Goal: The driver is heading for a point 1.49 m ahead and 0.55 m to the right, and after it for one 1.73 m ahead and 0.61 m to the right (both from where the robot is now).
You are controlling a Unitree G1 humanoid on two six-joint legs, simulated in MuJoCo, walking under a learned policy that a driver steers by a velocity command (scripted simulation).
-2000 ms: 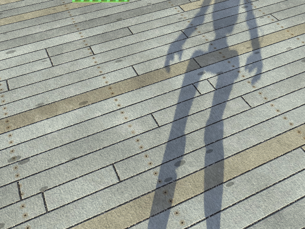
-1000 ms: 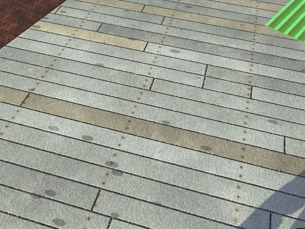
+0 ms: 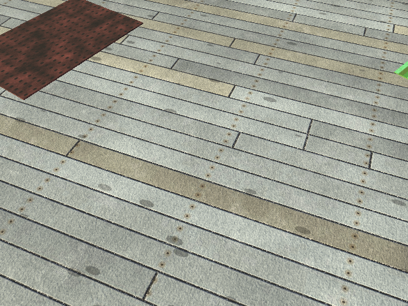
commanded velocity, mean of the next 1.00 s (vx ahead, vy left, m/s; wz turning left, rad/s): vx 0.00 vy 0.00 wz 0.00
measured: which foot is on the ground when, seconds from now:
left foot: down 0.00-1.00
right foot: down 0.00-1.00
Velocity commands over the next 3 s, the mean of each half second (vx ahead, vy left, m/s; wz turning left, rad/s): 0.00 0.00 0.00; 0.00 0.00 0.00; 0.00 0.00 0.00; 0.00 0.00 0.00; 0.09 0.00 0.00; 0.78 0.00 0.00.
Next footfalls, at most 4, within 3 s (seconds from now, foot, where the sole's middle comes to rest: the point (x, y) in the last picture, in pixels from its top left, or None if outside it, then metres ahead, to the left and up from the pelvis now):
none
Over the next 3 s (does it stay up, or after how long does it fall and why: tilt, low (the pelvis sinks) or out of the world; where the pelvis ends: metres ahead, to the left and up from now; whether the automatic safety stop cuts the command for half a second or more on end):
stays up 0.27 -0.06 -0.02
